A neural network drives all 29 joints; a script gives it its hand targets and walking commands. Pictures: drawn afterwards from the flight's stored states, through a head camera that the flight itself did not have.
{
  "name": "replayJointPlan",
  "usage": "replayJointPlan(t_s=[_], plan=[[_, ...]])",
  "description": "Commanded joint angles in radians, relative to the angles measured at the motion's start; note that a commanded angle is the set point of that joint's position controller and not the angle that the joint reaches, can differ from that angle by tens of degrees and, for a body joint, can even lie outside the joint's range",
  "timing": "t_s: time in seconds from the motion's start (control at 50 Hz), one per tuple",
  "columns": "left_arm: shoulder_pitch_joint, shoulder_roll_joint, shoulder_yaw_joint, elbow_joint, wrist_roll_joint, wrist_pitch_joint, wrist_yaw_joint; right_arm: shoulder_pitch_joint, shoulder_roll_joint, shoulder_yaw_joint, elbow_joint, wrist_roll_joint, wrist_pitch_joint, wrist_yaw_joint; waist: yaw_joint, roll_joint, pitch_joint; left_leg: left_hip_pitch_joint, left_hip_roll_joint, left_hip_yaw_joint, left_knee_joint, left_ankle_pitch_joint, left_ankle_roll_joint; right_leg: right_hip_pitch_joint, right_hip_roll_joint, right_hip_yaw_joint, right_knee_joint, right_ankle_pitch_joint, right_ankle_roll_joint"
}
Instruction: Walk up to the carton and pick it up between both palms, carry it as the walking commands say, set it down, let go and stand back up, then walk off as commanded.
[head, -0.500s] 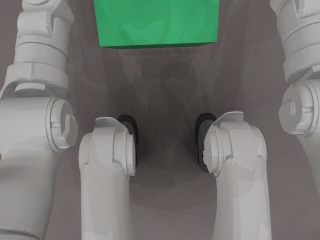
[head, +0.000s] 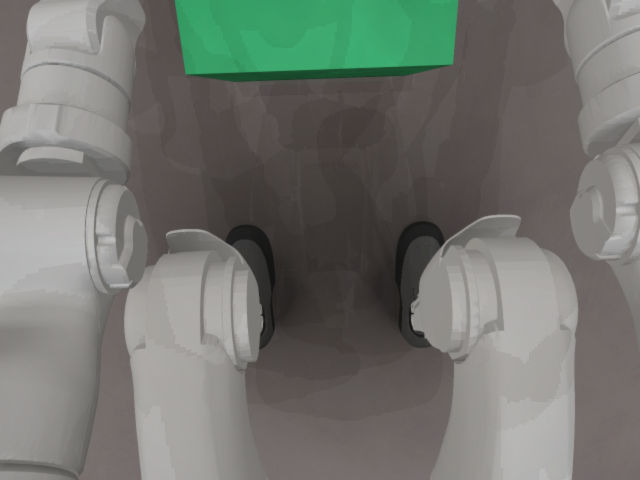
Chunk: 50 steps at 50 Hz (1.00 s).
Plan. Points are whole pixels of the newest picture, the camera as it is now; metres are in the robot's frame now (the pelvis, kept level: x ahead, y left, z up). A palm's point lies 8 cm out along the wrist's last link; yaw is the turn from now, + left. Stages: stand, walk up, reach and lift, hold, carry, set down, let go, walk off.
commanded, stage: reach and lift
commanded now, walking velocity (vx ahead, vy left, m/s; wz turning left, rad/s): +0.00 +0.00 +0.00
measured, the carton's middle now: out of the picture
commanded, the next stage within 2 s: none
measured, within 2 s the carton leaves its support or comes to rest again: leaves its support in 1.34 s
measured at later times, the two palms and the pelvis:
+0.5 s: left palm out of the picture +0.56 +0.17 -0.18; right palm out of the picture +0.56 -0.16 -0.19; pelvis -0.01 +0.00 +0.01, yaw +1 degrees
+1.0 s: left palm out of the picture +0.56 +0.16 -0.18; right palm out of the picture +0.56 -0.16 -0.19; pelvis +0.00 +0.00 +0.00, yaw +1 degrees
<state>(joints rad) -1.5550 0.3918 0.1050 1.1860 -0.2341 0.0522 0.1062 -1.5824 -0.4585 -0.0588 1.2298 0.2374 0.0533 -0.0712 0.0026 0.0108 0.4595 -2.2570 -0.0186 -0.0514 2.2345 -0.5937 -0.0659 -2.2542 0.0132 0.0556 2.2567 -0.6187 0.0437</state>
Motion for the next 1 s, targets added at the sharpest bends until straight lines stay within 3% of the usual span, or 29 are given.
replayJointPlan(t_s=[0.0, 0.24, 0.46, 0.56, 0.62, 0.7, 0.82, 0.98], plan=[[-0.252, 0.116, 0.008, -0.086, -0.001, -0.015, 0.001, -0.270, -0.114, -0.005, -0.086, 0.001, -0.014, 0.001, 0.004, -0.027, -1.213, 0.571, -0.003, 0.099, -0.141, 0.389, 0.010, 0.563, -0.006, -0.080, -0.172, 0.389, -0.004], [-0.318, 0.071, 0.000, -0.072, 0.012, -0.015, 0.005, -0.335, -0.068, 0.009, -0.066, -0.014, -0.013, -0.004, 0.002, -0.027, -1.192, 0.583, -0.021, 0.104, -0.155, 0.355, 0.012, 0.577, 0.009, -0.081, -0.191, 0.356, -0.005], [-0.366, -0.063, -0.040, -0.086, -0.001, -0.017, -0.022, -0.365, 0.021, -0.003, -0.081, -0.079, -0.018, 0.007, -0.062, -0.021, -1.161, 0.585, -0.049, 0.103, -0.161, 0.348, 0.006, 0.618, 0.024, -0.092, -0.204, 0.366, -0.014], [-0.451, -0.303, -0.082, -0.113, 0.014, -0.005, -0.080, -0.426, 0.283, 0.037, -0.109, -0.096, -0.003, 0.073, -0.063, -0.022, -1.124, 0.584, -0.063, 0.098, -0.162, 0.347, 0.011, 0.605, 0.038, -0.097, -0.201, 0.369, -0.022], [-0.517, -0.574, -0.109, -0.130, 0.042, 0.019, -0.160, -0.467, 0.571, 0.061, -0.141, -0.120, 0.024, 0.155, -0.067, -0.019, -1.085, 0.551, -0.078, 0.096, -0.152, 0.333, 0.017, 0.586, 0.051, -0.102, -0.189, 0.370, -0.031], [-0.525, -0.823, -0.119, -0.171, 0.074, 0.060, -0.245, -0.447, 0.819, 0.053, -0.191, -0.157, 0.072, 0.247, -0.080, -0.018, -1.020, 0.498, -0.093, 0.110, -0.138, 0.311, 0.022, 0.528, 0.069, -0.118, -0.174, 0.346, -0.035], [-0.450, -0.903, -0.119, -0.218, 0.089, 0.099, -0.293, -0.379, 0.903, 0.054, -0.254, -0.164, 0.113, 0.301, -0.074, -0.018, -0.974, 0.461, -0.094, 0.125, -0.127, 0.299, 0.029, 0.484, 0.068, -0.127, -0.162, 0.335, -0.040], [-0.416, -0.942, -0.139, -0.233, 0.075, 0.111, -0.306, -0.347, 0.944, 0.084, -0.261, -0.141, 0.120, 0.309, -0.065, -0.010, -0.967, 0.436, -0.093, 0.125, -0.120, 0.320, 0.038, 0.482, 0.069, -0.121, -0.154, 0.375, -0.046]])
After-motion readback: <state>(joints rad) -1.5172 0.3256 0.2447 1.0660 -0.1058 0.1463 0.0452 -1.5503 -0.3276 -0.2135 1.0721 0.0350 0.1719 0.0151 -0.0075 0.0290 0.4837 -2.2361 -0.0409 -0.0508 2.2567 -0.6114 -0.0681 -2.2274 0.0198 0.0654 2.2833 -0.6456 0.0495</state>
